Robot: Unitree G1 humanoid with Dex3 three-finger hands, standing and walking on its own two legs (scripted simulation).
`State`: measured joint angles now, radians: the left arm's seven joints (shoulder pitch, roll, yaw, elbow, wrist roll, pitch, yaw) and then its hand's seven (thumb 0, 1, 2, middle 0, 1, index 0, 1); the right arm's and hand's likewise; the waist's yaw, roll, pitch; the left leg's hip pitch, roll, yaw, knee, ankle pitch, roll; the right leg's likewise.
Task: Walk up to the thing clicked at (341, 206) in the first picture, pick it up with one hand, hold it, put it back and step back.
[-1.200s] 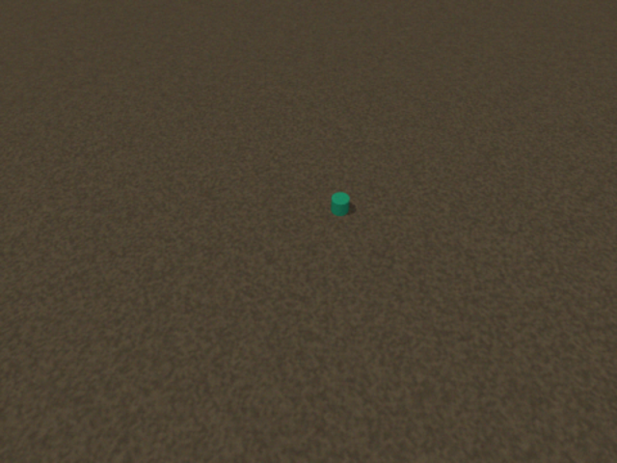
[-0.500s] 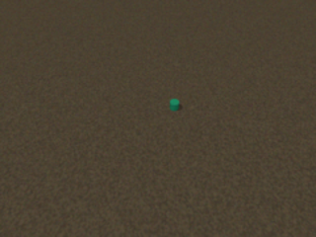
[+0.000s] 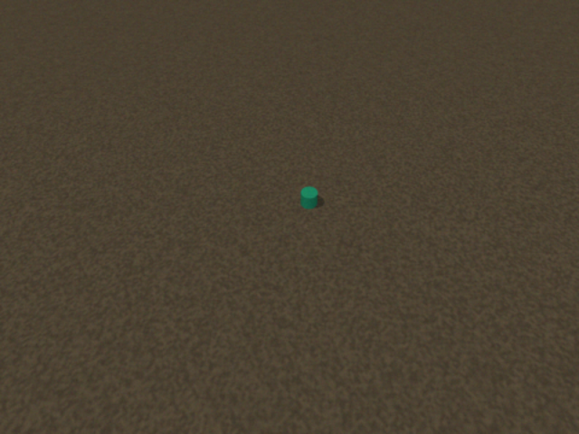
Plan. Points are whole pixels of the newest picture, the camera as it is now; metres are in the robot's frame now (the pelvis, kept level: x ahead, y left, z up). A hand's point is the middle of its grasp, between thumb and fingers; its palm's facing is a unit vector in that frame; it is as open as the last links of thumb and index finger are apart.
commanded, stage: walk up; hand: left
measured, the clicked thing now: (309, 197) +1.28 -0.05 -0.74
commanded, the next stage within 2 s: none
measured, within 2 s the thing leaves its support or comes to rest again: neither
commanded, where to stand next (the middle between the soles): +0.86 -0.19 m, yaw -13 degrees
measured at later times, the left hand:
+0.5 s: hand (192, 414) +0.19 +0.18 -0.15, palm faces -0.12 -0.93 -0.35, open 7.4 cm
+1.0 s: hand (244, 236) +0.54 +0.13 -0.14, palm faces -0.30 -0.86 -0.41, open 7.3 cm
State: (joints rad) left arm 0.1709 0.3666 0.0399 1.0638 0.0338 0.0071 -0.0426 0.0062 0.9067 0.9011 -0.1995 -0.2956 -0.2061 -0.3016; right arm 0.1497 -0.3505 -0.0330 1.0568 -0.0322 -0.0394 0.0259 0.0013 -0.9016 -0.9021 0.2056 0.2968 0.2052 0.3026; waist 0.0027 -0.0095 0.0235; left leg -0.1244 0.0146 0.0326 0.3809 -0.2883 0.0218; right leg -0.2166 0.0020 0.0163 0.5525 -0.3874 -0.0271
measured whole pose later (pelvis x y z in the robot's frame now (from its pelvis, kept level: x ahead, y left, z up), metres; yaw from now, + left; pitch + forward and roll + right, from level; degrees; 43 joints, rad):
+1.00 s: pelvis +0.37 -0.12 -0.02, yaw -13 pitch -2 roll +1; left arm 0.23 0.45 0.06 0.85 0.01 -0.06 -0.08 0.01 0.91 0.90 -0.20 -0.30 -0.20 -0.30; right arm 0.37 -0.44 -0.06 0.84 -0.01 -0.06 0.06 0.00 -0.90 -0.90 0.21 0.30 0.21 0.30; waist -0.05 0.01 0.08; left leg -0.11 0.08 0.14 0.56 -0.40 -0.02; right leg -0.43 -0.06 -0.03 0.62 -0.20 -0.03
